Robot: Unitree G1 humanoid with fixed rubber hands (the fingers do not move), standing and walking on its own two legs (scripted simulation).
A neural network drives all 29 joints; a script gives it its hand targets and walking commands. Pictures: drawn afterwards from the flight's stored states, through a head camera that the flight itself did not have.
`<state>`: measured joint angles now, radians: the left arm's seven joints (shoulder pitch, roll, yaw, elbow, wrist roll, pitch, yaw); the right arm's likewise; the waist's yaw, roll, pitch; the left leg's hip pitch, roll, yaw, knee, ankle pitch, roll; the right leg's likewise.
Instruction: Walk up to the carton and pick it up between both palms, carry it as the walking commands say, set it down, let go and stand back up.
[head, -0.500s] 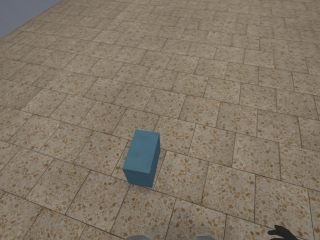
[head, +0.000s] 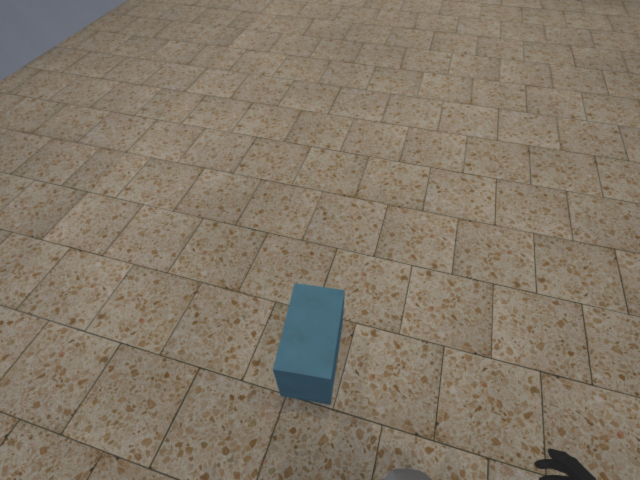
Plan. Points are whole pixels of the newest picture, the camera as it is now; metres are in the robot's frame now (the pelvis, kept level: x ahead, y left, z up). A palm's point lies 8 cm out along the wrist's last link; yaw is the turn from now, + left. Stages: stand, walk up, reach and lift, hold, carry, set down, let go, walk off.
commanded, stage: walk up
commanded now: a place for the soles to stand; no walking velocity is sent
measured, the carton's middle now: (312, 343) +0.58 +0.01 -0.65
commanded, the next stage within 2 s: none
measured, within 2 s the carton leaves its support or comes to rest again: neither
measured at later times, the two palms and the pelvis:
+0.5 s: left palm out of the picture +0.09 +0.45 -0.07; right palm out of the picture +0.13 -0.22 -0.07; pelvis +0.03 +0.10 +0.00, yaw -1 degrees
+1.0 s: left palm out of the picture +0.15 +0.40 -0.08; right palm (525, 475) +0.14 -0.25 -0.10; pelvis +0.05 +0.07 -0.02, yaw -3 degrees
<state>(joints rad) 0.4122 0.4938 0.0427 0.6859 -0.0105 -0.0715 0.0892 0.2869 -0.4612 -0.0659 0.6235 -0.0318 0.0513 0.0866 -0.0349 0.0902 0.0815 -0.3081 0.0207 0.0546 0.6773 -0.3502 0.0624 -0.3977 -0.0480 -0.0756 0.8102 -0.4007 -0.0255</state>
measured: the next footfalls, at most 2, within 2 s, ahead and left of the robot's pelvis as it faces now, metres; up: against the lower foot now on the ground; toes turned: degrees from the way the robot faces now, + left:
right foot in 0.04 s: +0.09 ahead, -0.16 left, +0.00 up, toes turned -5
left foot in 0.28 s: +0.12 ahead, +0.18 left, +0.00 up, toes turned +2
